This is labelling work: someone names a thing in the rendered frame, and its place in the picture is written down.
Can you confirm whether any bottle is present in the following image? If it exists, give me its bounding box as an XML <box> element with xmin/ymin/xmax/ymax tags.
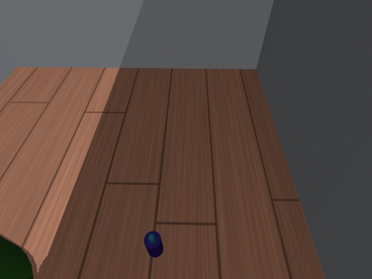
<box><xmin>144</xmin><ymin>231</ymin><xmax>163</xmax><ymax>257</ymax></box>

